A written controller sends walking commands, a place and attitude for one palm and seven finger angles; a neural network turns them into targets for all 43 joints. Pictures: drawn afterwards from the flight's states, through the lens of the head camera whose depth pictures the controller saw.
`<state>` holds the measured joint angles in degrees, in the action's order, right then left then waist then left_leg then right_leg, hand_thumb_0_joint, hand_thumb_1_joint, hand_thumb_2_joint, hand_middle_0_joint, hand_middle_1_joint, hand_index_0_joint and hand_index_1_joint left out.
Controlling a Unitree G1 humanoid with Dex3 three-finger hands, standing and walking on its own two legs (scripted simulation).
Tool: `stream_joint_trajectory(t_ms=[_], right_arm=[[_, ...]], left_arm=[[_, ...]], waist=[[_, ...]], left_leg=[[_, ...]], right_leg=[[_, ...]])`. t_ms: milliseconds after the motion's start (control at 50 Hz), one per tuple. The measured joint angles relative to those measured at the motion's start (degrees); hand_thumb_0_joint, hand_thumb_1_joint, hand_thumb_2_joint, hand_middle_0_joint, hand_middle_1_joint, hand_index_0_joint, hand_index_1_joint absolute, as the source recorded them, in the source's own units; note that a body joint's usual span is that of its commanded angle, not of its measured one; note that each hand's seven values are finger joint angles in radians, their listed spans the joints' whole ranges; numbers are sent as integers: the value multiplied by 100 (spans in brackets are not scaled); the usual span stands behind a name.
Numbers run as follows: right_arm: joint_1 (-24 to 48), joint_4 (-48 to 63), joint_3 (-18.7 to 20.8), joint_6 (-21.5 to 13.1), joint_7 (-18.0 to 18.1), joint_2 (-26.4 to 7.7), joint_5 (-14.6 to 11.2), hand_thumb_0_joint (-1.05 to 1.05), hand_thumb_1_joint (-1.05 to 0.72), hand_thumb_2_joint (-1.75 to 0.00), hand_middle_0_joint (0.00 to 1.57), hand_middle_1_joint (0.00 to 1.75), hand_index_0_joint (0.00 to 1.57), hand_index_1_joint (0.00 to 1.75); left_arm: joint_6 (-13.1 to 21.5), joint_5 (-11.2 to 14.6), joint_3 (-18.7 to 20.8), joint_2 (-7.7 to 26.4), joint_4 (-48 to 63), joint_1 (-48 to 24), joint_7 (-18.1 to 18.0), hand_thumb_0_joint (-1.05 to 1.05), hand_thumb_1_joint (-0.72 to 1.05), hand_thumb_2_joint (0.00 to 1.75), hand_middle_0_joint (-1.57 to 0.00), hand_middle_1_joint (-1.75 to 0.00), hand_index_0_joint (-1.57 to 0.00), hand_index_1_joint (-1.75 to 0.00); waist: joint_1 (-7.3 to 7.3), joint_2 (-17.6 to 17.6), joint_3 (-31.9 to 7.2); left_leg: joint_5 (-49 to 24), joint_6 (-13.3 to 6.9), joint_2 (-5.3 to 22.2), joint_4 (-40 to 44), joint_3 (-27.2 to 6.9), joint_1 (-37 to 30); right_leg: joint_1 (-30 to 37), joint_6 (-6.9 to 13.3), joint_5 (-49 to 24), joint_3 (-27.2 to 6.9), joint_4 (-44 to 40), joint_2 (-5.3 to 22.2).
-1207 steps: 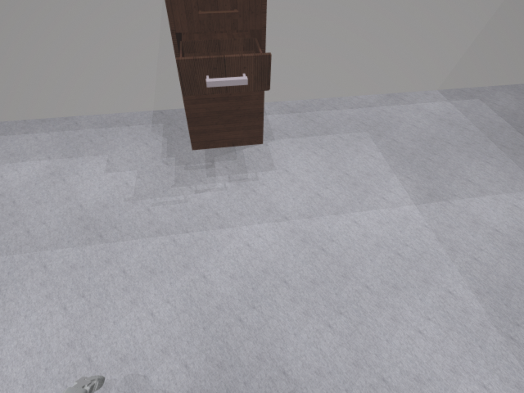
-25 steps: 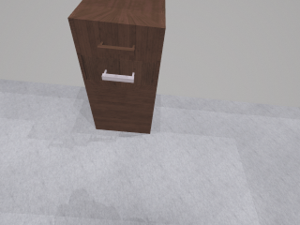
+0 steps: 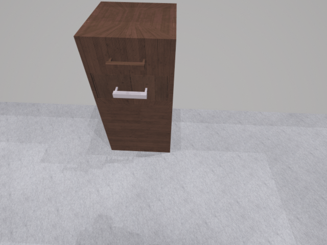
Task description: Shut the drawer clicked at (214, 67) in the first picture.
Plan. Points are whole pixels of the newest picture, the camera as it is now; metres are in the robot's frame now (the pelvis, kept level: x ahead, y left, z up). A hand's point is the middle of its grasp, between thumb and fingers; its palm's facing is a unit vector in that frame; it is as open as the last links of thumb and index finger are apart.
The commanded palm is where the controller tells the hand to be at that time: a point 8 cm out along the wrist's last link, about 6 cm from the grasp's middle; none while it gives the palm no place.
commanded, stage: let the arm hang, fingers relaxed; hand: left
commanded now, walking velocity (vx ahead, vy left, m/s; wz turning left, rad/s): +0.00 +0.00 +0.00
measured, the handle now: (130, 92) +0.84 +0.21 -0.18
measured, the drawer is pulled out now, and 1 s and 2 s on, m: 0.00 0.00 0.00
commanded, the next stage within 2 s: look to check the result in 0.24 s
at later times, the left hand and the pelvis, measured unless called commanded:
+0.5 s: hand out of the picture +0.02 +0.17 -0.17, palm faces +0.00 -0.98 -0.19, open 7.4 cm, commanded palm none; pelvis +0.02 +0.00 +0.00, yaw -1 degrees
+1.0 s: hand out of the picture +0.03 +0.16 -0.17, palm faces +0.01 -0.98 -0.19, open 7.4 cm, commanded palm none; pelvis +0.04 -0.01 +0.00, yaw -1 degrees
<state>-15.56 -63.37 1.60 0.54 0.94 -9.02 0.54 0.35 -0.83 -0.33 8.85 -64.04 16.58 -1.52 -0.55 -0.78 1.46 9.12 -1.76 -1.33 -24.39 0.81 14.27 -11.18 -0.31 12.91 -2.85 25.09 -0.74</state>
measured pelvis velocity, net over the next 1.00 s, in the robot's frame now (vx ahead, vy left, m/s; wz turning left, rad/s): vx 0.04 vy -0.01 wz -0.01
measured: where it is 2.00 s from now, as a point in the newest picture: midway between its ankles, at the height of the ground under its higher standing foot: outside the picture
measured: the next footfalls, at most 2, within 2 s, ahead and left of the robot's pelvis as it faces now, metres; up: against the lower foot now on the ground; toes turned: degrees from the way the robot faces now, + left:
none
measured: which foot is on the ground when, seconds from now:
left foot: down 0.00-1.00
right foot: down 0.00-1.00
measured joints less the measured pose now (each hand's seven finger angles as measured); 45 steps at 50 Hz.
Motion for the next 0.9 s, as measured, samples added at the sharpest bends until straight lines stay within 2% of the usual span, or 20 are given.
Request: stream_joint_trajectory(t_ms=[220,900], right_arm=[[-59,-101,-12,-55,37,135,14,0,-91,-90,20,30,20,30],[81,-172,-14,-97,95,114,-5,0,-91,-90,20,30,20,30]], left_arm=[[40,10,61,34,18,-270,-29,0,93,90,-20,-31,-20,-30],[22,6,71,-106,-148,-92,-44,0,91,90,-20,-30,-20,-30]], waist=[[-67,49,46],[4,65,133]], left_leg=[[77,45,53,31,11,-86],[230,57,46,127,57,-302]], right_leg=[[98,41,33,-17,-83,-51],[287,57,180,-67,-157,-40]])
